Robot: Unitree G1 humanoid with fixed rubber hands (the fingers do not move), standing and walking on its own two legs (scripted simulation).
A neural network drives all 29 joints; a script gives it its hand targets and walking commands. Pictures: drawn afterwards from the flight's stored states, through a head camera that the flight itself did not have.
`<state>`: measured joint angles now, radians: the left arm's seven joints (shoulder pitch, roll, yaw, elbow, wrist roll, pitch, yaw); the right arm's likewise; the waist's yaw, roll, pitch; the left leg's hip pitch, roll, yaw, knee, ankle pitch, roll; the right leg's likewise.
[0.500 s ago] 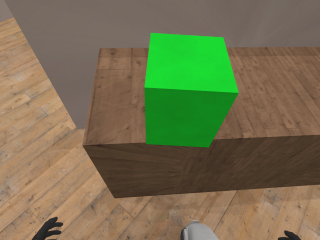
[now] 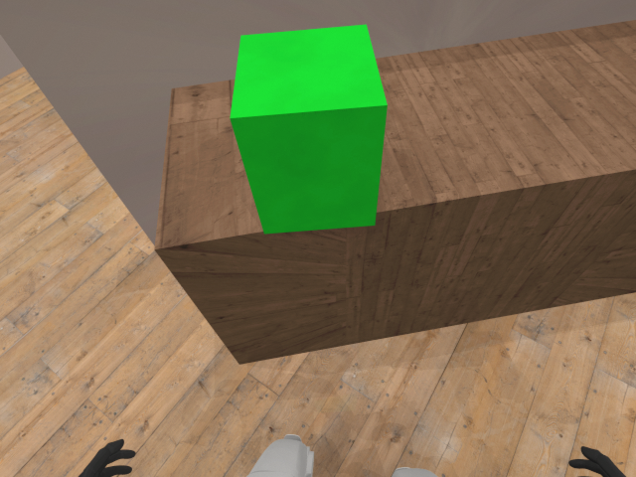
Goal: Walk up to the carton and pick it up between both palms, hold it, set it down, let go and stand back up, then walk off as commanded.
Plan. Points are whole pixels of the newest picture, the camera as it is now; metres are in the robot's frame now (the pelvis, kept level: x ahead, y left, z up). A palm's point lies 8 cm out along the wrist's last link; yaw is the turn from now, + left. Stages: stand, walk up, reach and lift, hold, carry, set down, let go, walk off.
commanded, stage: walk off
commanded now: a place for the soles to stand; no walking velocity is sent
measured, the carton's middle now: (311, 136) +0.63 +0.03 +0.04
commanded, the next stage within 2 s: stand in 1.70 s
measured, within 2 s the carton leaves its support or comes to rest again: neither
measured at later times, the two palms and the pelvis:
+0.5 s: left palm out of the picture -0.08 +0.31 -0.11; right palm out of the picture -0.06 -0.33 -0.06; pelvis -0.15 -0.01 +0.01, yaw +2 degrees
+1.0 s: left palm out of the picture -0.24 +0.27 -0.08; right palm out of the picture -0.23 -0.36 -0.10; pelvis -0.32 -0.05 +0.00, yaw +5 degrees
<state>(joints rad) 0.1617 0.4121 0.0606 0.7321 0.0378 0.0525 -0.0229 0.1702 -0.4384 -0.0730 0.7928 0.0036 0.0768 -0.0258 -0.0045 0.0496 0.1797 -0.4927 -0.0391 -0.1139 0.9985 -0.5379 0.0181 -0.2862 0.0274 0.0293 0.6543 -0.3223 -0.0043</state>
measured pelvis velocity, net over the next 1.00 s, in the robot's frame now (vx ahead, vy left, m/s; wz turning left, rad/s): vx -0.32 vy -0.05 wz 0.08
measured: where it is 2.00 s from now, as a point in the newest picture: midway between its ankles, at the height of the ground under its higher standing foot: outside the picture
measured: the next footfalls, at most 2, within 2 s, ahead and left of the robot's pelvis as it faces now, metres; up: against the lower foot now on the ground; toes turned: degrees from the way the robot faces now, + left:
left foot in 0.28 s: -0.08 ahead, +0.11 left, +0.00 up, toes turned +1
right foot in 0.70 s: -0.20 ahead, -0.19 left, +0.00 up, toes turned +3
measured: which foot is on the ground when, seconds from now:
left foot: up 0.00-0.26, down 0.28-0.70, up 0.72-1.00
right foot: down 0.00-0.30, up 0.32-0.68, down 0.70-1.00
